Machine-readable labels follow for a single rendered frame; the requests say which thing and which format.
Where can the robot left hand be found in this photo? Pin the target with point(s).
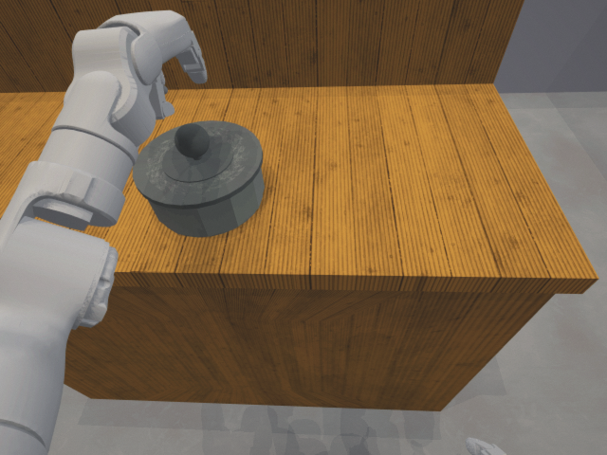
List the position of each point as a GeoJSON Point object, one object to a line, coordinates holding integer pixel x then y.
{"type": "Point", "coordinates": [175, 39]}

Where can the lid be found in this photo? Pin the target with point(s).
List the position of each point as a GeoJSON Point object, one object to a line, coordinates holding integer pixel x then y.
{"type": "Point", "coordinates": [172, 180]}

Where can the robot left upper arm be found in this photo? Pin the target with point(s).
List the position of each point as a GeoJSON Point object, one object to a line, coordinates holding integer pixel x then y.
{"type": "Point", "coordinates": [52, 279]}

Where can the table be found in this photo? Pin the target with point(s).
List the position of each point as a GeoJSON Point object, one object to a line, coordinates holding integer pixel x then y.
{"type": "Point", "coordinates": [406, 233]}

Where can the left robot forearm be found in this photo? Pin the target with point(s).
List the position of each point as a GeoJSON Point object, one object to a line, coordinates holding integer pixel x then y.
{"type": "Point", "coordinates": [81, 173]}

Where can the pot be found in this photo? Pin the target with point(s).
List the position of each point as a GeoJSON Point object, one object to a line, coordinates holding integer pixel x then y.
{"type": "Point", "coordinates": [215, 219]}

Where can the knob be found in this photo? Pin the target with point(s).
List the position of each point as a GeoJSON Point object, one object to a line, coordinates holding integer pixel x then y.
{"type": "Point", "coordinates": [192, 140]}

